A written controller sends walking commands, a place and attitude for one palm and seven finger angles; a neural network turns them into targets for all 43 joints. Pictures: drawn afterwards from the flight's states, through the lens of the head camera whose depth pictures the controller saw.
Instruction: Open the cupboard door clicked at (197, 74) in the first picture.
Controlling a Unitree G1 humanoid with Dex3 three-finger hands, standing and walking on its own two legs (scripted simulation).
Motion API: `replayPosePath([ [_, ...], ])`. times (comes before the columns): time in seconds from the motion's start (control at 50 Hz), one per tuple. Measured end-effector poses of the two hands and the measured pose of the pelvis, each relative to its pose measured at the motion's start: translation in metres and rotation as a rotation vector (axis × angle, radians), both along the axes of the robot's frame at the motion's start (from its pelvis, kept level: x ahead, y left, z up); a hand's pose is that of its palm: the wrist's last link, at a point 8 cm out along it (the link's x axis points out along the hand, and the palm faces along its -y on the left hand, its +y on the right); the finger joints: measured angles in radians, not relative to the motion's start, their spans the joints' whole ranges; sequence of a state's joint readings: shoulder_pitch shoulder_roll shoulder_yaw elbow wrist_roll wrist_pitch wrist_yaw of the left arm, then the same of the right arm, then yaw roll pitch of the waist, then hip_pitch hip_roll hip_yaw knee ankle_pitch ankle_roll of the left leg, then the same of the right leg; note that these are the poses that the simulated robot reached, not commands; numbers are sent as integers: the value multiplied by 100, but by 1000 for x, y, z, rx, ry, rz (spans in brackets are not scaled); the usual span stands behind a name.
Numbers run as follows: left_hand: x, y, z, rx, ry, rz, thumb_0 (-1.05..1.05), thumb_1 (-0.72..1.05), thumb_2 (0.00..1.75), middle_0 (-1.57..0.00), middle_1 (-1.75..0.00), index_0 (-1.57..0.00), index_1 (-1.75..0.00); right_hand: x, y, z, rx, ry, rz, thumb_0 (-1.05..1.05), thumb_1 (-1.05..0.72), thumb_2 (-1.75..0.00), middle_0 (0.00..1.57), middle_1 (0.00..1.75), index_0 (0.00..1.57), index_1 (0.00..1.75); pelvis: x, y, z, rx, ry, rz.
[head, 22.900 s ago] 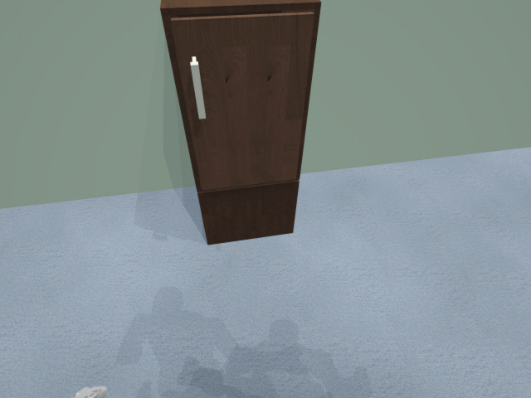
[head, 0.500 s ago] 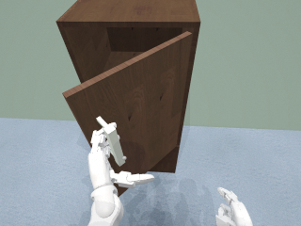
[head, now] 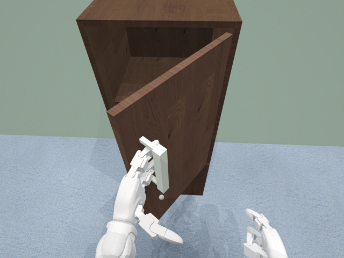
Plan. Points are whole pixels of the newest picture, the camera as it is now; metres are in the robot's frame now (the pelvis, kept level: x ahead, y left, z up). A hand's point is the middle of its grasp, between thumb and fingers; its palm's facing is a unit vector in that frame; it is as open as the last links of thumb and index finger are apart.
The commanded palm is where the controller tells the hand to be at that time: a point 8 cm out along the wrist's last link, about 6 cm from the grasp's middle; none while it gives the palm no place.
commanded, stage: slide the hand sideways off the handle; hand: left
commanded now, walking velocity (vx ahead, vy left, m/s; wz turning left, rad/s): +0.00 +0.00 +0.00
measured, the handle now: (154, 166) +0.30 +0.06 +0.08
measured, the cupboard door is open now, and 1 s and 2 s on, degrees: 53 50 50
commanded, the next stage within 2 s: draw the hand back to the body in 0.88 s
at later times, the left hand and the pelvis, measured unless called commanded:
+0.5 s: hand (138, 214) +0.19 +0.08 +0.08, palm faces -0.03 -1.00 -0.02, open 16.1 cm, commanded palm +0.16 +0.14 +0.08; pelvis +0.01 -0.02 -0.01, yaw +0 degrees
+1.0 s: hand (110, 231) +0.17 +0.12 +0.08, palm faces -0.02 -1.00 -0.01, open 16.3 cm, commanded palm +0.14 +0.18 +0.09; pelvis +0.01 -0.02 -0.02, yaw +1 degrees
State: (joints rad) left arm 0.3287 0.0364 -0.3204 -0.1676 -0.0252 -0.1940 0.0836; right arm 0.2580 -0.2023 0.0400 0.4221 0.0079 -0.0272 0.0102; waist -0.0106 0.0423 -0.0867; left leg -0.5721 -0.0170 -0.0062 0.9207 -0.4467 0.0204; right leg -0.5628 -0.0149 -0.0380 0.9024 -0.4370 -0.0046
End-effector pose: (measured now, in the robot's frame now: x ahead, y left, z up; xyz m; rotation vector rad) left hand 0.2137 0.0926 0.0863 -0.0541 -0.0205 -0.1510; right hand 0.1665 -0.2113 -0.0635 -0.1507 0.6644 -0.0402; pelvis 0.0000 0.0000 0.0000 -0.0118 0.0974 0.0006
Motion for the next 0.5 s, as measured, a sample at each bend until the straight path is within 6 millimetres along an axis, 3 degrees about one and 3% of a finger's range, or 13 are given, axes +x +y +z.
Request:
replayPosePath([
  [0.22, -13, 10, -1, 61, -19, 56, -1, -50, 30, -20, -33, -18, -32, 5, 0, 1, 6, -15, 28, 2, -90, -90, 20, 30, 21, 30, 0, -5, -6, 3, 14, -9],
  [0.5, -39, 39, -2, 78, 28, 122, -1, -50, 30, -20, -33, -19, -32, 14, -27, -1, -22, -33, 11, 2, -90, -90, 20, 30, 21, 30, 9, -23, -10, 6, 41, 1],
])
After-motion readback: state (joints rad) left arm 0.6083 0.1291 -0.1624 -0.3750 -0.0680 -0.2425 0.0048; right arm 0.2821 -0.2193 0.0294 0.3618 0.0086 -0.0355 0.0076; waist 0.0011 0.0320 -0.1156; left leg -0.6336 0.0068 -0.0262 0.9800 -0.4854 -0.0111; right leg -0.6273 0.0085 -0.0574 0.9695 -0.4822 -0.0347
